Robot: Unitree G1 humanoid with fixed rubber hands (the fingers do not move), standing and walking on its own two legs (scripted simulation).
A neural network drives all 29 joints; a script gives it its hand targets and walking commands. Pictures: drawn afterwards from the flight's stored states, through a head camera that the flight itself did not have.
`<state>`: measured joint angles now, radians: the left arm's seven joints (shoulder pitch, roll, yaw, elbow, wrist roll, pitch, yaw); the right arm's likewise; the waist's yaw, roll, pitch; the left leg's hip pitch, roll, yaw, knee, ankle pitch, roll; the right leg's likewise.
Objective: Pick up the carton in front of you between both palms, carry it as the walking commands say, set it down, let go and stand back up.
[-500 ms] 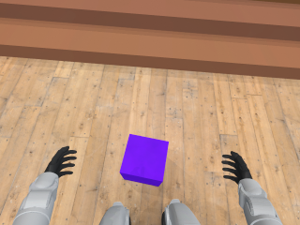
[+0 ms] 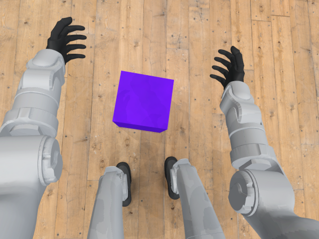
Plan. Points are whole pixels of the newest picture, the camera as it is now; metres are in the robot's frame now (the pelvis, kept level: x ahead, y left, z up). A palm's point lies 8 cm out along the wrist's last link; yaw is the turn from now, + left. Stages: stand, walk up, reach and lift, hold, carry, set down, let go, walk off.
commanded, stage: reach and lift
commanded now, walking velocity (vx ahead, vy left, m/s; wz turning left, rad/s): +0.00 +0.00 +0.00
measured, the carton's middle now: (143, 105) +0.49 -0.02 -0.52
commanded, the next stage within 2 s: none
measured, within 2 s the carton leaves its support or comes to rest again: leaves its support in 1.80 s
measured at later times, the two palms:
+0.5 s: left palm (88, 86) +0.53 +0.17 -0.30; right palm (203, 99) +0.45 -0.22 -0.29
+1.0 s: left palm (102, 97) +0.53 +0.15 -0.46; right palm (192, 104) +0.47 -0.22 -0.44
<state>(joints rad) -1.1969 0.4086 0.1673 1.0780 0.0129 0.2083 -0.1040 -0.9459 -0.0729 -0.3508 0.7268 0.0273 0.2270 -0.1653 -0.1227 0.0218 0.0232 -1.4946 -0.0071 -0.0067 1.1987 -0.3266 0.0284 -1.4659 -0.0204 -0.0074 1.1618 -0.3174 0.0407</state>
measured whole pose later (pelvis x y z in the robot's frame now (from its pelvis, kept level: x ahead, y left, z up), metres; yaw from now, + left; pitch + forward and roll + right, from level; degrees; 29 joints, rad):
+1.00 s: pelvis -0.03 -0.01 -0.26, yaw -4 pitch +38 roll -4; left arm -1.47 0.50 -0.11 1.25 -0.25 0.01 0.05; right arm -1.35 -0.24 -0.13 1.13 0.32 0.00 -0.18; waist -0.08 -0.07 0.33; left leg -2.31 0.03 -0.04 2.17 -0.52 0.02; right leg -2.28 0.03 -0.02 2.11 -0.50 0.05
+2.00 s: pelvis -0.02 -0.02 -0.26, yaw +0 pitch +37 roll -3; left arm -1.25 0.28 -0.02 0.98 -0.11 0.19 0.11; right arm -1.05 -0.05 -0.34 0.76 0.16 0.15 -0.23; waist -0.04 -0.07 0.10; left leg -2.26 -0.03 -0.04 2.15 -0.53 0.00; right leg -2.22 0.09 0.04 2.13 -0.56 0.09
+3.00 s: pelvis +0.04 -0.02 +0.01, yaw +4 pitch +27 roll -1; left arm -0.57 -0.06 0.31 0.66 0.19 0.32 0.05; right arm -0.53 0.14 -0.41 0.59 -0.17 0.31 -0.08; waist -0.03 -0.02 -0.24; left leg -1.25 -0.04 -0.06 1.24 -0.45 -0.01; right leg -1.23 0.05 0.07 1.24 -0.48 0.03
